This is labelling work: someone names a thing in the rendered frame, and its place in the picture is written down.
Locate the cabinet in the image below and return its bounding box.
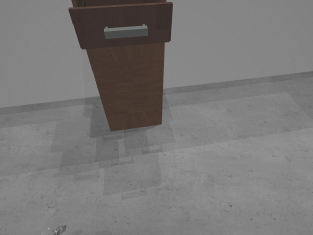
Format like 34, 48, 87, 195
71, 0, 167, 132

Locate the drawer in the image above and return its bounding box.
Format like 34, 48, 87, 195
68, 0, 173, 50

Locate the handle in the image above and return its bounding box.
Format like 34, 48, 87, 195
104, 24, 148, 39

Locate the left robot hand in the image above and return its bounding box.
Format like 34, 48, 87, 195
41, 224, 66, 235

